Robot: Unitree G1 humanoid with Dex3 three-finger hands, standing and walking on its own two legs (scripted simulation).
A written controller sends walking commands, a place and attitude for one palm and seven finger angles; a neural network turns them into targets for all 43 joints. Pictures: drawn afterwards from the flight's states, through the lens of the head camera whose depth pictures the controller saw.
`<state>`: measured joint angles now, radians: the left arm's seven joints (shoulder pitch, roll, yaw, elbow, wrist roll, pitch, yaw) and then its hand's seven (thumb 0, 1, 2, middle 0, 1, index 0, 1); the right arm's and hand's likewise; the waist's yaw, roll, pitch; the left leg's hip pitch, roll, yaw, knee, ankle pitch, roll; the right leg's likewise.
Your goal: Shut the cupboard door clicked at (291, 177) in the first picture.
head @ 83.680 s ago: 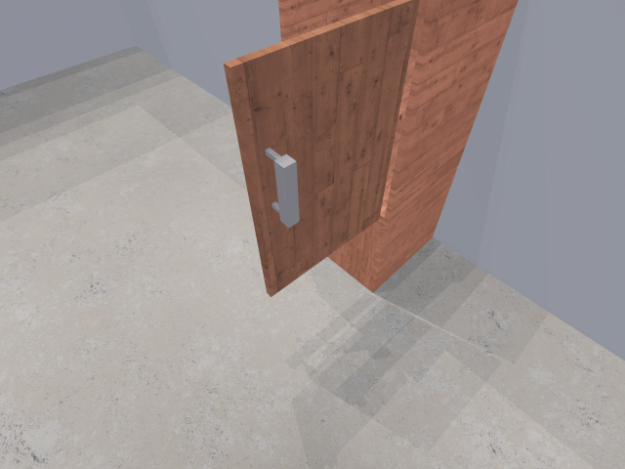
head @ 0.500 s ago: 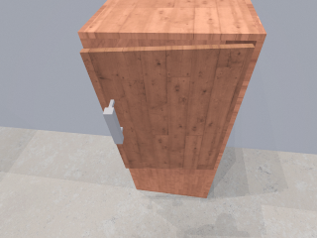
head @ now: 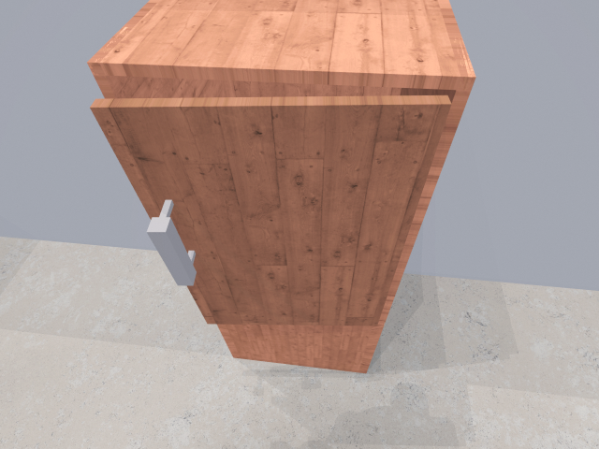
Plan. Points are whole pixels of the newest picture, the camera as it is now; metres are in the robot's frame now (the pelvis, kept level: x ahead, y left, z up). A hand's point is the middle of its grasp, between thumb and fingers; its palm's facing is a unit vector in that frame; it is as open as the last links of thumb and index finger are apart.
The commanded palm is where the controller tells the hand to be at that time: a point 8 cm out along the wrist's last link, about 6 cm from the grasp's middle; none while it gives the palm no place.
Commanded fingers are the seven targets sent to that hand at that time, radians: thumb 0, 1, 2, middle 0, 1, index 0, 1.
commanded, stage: come to a stop and stand still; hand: left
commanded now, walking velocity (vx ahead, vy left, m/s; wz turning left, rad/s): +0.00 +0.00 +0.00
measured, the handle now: (177, 243) +0.40 +0.22 +0.02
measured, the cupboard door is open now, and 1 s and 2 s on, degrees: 6 6 6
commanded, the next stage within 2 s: look again from close up in 0.50 s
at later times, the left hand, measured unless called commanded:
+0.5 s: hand out of the picture +0.03 +0.15 -0.17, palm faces +0.03 -0.97 -0.23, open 7.3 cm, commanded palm none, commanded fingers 0.00 0.90 0.90 -0.20 -0.30 -0.20 -0.30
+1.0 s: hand out of the picture +0.01 +0.14 -0.17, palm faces +0.04 -0.98 -0.22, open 7.3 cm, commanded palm none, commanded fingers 0.00 0.90 0.90 -0.20 -0.30 -0.20 -0.30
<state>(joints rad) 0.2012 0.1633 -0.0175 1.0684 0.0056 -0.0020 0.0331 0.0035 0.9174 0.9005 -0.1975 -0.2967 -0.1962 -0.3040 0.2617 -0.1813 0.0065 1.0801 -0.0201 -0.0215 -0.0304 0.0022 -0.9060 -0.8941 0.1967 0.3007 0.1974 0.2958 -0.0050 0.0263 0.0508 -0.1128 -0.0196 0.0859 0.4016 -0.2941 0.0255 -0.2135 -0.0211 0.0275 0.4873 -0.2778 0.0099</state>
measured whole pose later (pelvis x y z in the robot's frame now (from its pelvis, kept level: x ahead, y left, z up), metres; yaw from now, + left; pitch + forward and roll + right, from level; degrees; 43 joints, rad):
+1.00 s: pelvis +0.00 -0.04 +0.00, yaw +1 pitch -1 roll +1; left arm 0.25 0.16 -0.01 1.11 0.00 -0.01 0.04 0.01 0.92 0.90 -0.20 -0.30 -0.20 -0.30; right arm 0.29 -0.14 0.01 1.14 -0.02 -0.02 -0.04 0.00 -0.91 -0.89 0.20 0.30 0.20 0.30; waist 0.01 0.01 0.04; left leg -0.08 0.05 0.05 0.37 -0.27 -0.04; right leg -0.16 0.04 -0.01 0.42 -0.25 -0.05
